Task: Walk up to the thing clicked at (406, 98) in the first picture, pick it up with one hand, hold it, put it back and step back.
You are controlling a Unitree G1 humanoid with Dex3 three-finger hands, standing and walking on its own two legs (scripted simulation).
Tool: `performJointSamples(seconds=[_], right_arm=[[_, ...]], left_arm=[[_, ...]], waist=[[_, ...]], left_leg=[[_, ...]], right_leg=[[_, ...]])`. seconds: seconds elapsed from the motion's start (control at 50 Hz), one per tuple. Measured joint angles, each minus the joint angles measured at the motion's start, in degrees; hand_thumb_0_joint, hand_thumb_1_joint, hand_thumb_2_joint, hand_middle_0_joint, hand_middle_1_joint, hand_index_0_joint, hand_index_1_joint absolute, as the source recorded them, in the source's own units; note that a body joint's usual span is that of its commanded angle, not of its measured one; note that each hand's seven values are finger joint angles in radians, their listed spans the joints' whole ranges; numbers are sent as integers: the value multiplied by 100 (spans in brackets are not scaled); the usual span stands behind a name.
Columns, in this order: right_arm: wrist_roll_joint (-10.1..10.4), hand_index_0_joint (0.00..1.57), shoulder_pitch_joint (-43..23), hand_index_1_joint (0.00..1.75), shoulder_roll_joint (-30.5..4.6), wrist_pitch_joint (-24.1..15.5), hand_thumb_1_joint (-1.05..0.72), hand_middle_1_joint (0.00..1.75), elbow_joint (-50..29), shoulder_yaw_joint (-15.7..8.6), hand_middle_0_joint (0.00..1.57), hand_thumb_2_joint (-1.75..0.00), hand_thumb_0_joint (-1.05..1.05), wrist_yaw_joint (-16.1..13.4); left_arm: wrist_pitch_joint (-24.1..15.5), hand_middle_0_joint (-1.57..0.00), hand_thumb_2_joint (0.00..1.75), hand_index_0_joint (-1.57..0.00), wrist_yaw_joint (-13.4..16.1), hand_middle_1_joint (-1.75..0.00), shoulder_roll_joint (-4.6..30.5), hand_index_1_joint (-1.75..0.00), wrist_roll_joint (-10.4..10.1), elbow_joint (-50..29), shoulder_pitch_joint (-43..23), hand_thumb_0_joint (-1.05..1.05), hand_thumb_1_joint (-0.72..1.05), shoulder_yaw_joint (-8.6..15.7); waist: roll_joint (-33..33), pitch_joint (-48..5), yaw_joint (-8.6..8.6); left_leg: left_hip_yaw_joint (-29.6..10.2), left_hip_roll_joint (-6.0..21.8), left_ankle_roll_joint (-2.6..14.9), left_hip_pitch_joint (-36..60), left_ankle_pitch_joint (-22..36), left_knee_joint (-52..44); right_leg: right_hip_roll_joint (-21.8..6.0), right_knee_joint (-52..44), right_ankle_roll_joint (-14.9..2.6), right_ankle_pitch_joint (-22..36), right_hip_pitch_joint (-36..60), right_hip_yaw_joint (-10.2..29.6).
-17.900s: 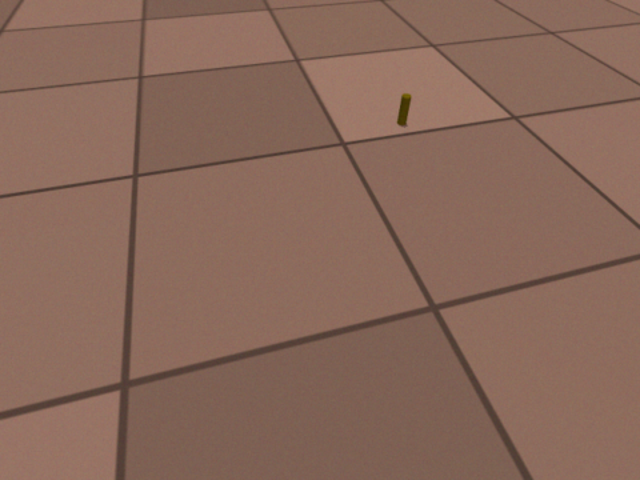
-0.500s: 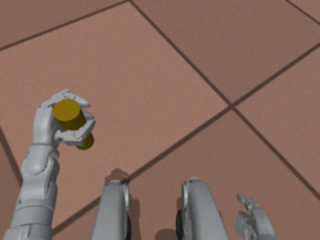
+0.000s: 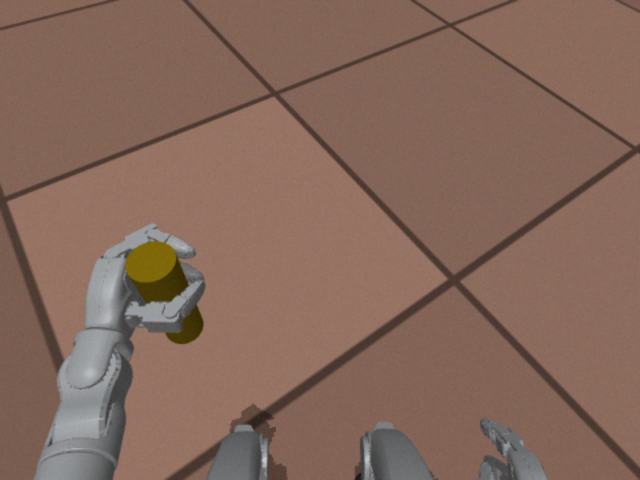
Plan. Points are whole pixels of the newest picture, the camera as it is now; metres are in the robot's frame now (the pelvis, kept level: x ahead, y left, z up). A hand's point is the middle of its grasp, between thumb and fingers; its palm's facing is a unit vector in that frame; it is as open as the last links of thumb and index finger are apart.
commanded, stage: lift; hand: left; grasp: from the side
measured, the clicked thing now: (170, 298) +0.35 +0.18 +0.00
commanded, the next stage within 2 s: hold in 0.70 s
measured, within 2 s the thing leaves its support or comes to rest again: neither
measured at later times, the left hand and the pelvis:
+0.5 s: hand (171, 257) +0.36 +0.16 +0.09, palm faces -0.03 -1.00 -0.01, open 6.9 cm; pelvis +0.02 -0.01 +0.05, yaw +0 degrees
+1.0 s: hand (170, 242) +0.36 +0.15 +0.11, palm faces -0.03 -1.00 +0.01, open 7.0 cm; pelvis +0.03 -0.01 +0.07, yaw +0 degrees
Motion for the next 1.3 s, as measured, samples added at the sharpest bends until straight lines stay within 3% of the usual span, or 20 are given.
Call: performJointSamples(seconds=[0.28,0.54,0.78,1.3], right_arm=[[-57,20,67,30,82,6,-90,30,40,54,20,-89,1,-52],[-90,20,121,30,72,66,-90,30,104,21,20,-89,1,-85],[-128,20,117,30,49,125,-89,30,138,12,20,-89,1,-168],[-126,20,129,30,90,183,-91,30,162,18,20,-89,1,-191]], left_arm=[[-65,-90,110,-90,-22,-108,-51,-108,26,146,54,5,-1,-57],[-136,-90,110,-90,-235,-108,-145,-108,-33,459,37,5,-1,-10],[-239,-89,110,-90,-353,-109,-150,-109,-40,605,32,5,-1,39],[-268,-89,110,-90,-315,-109,-187,-109,-8,619,108,5,-1,10]], waist=[[-20,212,39],[-43,351,43],[-49,443,39],[-55,578,66]], left_leg=[[92,8,-23,1156,278,-991],[117,26,-60,1895,459,-1639],[139,33,-83,2343,561,-2006],[195,13,-57,2989,754,-2519]], right_leg=[[21,-931,-14,264,1104,39],[49,-1533,-47,421,1815,32],[63,-1861,-64,505,2238,38],[57,-2381,-37,714,2876,74]])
